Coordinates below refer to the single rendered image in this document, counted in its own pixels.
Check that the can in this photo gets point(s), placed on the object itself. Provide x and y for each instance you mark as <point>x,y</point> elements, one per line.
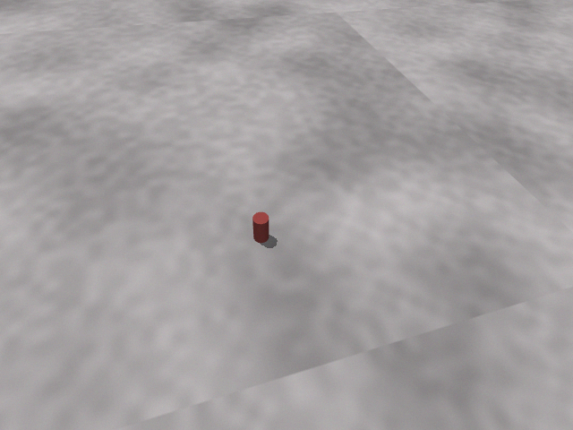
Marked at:
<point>260,222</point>

